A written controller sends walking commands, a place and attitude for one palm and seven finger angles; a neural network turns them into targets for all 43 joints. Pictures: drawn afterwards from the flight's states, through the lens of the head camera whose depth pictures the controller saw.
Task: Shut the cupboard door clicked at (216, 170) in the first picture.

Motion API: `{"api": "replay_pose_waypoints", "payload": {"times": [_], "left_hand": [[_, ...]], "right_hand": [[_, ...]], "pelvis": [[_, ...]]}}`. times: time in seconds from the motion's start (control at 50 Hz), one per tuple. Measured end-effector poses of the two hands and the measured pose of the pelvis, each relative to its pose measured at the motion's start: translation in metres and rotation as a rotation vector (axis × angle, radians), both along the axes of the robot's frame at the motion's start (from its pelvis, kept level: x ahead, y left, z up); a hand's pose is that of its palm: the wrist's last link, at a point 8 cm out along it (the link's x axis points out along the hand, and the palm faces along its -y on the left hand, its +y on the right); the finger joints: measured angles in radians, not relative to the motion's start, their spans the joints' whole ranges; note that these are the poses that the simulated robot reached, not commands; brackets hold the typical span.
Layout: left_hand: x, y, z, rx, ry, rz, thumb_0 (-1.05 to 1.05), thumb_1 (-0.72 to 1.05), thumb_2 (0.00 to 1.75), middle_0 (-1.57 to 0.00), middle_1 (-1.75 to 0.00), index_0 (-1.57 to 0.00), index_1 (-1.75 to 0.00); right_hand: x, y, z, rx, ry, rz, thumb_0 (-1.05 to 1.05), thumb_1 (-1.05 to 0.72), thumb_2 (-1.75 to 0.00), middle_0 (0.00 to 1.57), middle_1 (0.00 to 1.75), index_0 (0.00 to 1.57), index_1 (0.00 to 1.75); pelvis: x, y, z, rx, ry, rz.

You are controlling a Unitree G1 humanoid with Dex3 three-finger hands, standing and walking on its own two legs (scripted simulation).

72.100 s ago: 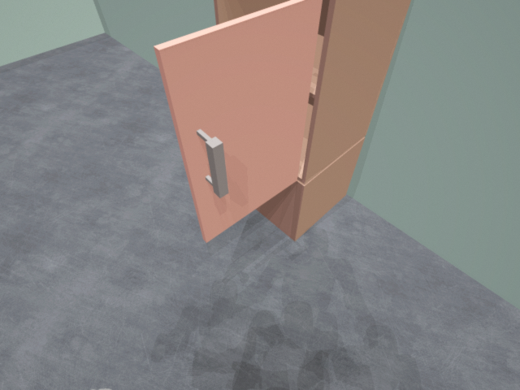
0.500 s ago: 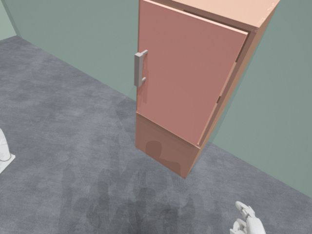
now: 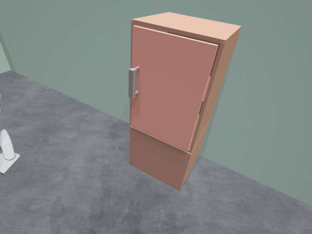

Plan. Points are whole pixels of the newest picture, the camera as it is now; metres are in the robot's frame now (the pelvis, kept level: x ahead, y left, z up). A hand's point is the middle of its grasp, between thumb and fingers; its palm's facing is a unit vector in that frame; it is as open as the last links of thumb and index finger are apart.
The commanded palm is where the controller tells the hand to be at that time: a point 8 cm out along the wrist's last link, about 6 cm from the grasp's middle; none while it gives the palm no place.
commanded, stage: stop stepping back and stand still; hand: left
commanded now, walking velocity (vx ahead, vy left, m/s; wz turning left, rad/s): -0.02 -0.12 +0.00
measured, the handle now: (134, 82) +0.85 +0.14 +0.02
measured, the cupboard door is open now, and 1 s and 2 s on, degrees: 0 0 0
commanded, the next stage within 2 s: let the arm hang, fingers relaxed in 0.54 s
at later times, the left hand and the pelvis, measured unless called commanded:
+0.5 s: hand out of the picture +0.15 +0.32 +0.19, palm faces +0.50 -0.79 -0.36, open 7.4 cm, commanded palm +0.07 +0.35 +0.21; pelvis -0.06 +0.04 +0.03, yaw +1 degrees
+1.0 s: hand out of the picture -0.01 +0.21 -0.14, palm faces +0.13 -0.98 -0.18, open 6.7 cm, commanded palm none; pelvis -0.05 +0.03 +0.03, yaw +4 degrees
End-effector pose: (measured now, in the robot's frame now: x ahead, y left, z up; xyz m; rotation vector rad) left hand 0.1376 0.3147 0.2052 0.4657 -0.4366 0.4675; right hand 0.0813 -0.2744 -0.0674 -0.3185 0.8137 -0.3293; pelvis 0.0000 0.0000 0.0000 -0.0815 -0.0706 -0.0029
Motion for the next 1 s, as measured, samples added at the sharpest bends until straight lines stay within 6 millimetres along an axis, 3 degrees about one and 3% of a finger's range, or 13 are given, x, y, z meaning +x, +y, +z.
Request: {"api": "replay_pose_waypoints", "payload": {"times": [0.06, 0.12, 0.22, 0.3, 0.42, 0.56, 0.66, 0.7, 0.76, 0.8, 0.86, 0.9, 1.0], "left_hand": [[0.013, 0.012, -0.006, -0.087, -0.024, 0.023, 0.01, 0.89, 0.89, -0.21, -0.3, -0.21, -0.31], [0.011, 0.003, 0.0, -0.081, 0.038, -0.026, 0.02, 0.9, 0.89, -0.21, -0.3, -0.2, -0.3], [-0.037, -0.018, 0.024, 0.095, 0.145, -0.148, 0.02, 0.89, 0.89, -0.21, -0.3, -0.21, -0.3], [-0.056, 0.01, 0.034, 0.125, 0.132, -0.041, 0.01, 0.89, 0.89, -0.22, -0.3, -0.21, -0.31], [-0.045, 0.058, 0.003, -0.042, 0.126, 0.132, 0.01, 0.89, 0.89, -0.21, -0.3, -0.21, -0.31], [-0.035, 0.018, 0.008, -0.012, 0.191, -0.024, 0.02, 0.9, 0.89, -0.21, -0.3, -0.2, -0.3], [-0.029, 0.006, 0.014, 0.104, 0.218, -0.035, 0.01, 0.89, 0.89, -0.21, -0.3, -0.21, -0.3], [-0.016, 0.011, -0.025, 0.04, 0.383, -0.018, 0.01, 0.9, 0.89, -0.21, -0.3, -0.2, -0.3], [-0.012, 0.01, -0.122, -0.171, 0.738, 0.023, 0.0, 0.9, 0.89, -0.2, -0.3, -0.2, -0.3], [-0.028, -0.004, -0.188, -0.303, 0.978, 0.03, 0.0, 0.91, 0.89, -0.2, -0.3, -0.19, -0.3], [-0.075, -0.041, -0.27, -0.478, 1.298, 0.007, 0.01, 0.91, 0.89, -0.2, -0.3, -0.19, -0.3], [-0.115, -0.068, -0.304, -0.586, 1.48, -0.011, 0.01, 0.91, 0.89, -0.2, -0.3, -0.19, -0.3], [-0.164, -0.056, -0.315, -0.689, 1.57, 0.12, -0.06, 1.04, 0.89, -0.21, -0.3, -0.2, -0.3]], "right_hand": [[-0.014, 0.008, -0.003, 0.01, 0.009, -0.013, 0.01, -0.91, -0.9, 0.2, 0.3, 0.2, 0.3], [-0.022, 0.027, 0.006, 0.079, -0.032, 0.009, 0.01, -0.91, -0.9, 0.2, 0.3, 0.2, 0.3], [-0.03, 0.056, 0.016, 0.17, -0.039, 0.057, 0.01, -0.91, -0.9, 0.2, 0.3, 0.2, 0.3], [-0.031, 0.07, 0.018, 0.156, 0.011, 0.086, 0.01, -0.91, -0.9, 0.21, 0.3, 0.2, 0.3], [-0.01, 0.083, 0.007, 0.116, -0.023, 0.113, 0.01, -0.91, -0.9, 0.21, 0.3, 0.2, 0.3], [0.009, 0.104, 0.03, 0.188, -0.122, 0.154, 0.01, -0.91, -0.9, 0.21, 0.3, 0.2, 0.3], [0.019, 0.094, 0.017, 0.224, -0.109, 0.172, 0.01, -0.9, -0.9, 0.21, 0.3, 0.2, 0.3], [0.02, 0.086, 0.0, 0.241, -0.045, 0.19, 0.01, -0.9, -0.9, 0.21, 0.3, 0.2, 0.3], [0.012, 0.075, -0.024, 0.242, 0.064, 0.188, 0.01, -0.91, -0.9, 0.21, 0.3, 0.2, 0.3], [0.001, 0.069, -0.033, 0.227, 0.13, 0.174, 0.01, -0.91, -0.9, 0.2, 0.3, 0.2, 0.3], [-0.024, 0.061, -0.035, 0.198, 0.227, 0.135, 0.01, -0.91, -0.9, 0.2, 0.3, 0.2, 0.3], [-0.046, 0.059, -0.032, 0.182, 0.298, 0.103, 0.01, -0.91, -0.9, 0.2, 0.3, 0.2, 0.3], [-0.101, 0.062, -0.026, 0.169, 0.493, 0.057, 0.01, -0.91, -0.9, 0.2, 0.3, 0.2, 0.3]], "pelvis": [[-0.016, 0.006, -0.001, 0.01, -0.01, 0.009], [-0.037, 0.006, 0.009, 0.028, 0.003, 0.01], [-0.054, 0.012, 0.024, 0.072, 0.055, -0.005], [-0.052, 0.024, 0.034, 0.088, 0.088, -0.026], [-0.061, 0.049, 0.021, 0.083, 0.068, 0.021], [-0.06, 0.038, 0.031, 0.087, 0.06, 0.003], [-0.051, 0.027, 0.026, 0.075, 0.074, 0.01], [-0.049, 0.028, 0.024, 0.079, 0.089, 0.031], [-0.048, 0.032, 0.02, 0.089, 0.082, 0.057], [-0.05, 0.032, 0.018, 0.092, 0.067, 0.065], [-0.053, 0.031, 0.018, 0.097, 0.039, 0.066], [-0.052, 0.03, 0.022, 0.1, 0.03, 0.061], [-0.052, 0.026, 0.033, 0.075, 0.044, 0.065]]}}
